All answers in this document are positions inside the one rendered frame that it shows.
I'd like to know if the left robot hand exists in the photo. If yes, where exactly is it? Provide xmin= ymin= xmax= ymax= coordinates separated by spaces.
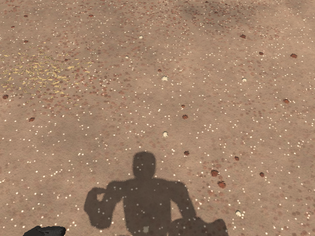
xmin=23 ymin=225 xmax=66 ymax=236

